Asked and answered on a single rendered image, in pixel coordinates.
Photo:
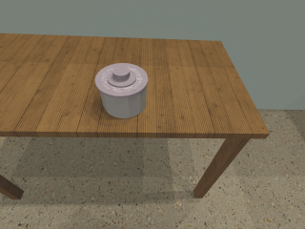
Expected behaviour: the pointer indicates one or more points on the table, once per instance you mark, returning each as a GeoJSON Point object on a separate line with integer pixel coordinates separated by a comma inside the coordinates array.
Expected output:
{"type": "Point", "coordinates": [47, 89]}

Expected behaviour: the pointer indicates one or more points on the knob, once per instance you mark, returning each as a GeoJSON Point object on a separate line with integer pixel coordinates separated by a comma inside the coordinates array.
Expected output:
{"type": "Point", "coordinates": [121, 72]}

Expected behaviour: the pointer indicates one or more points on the pot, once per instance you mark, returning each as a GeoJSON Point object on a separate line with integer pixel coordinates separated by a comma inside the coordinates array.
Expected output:
{"type": "Point", "coordinates": [126, 107]}

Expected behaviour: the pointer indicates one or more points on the lid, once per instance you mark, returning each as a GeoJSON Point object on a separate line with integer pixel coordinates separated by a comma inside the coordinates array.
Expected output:
{"type": "Point", "coordinates": [109, 86]}

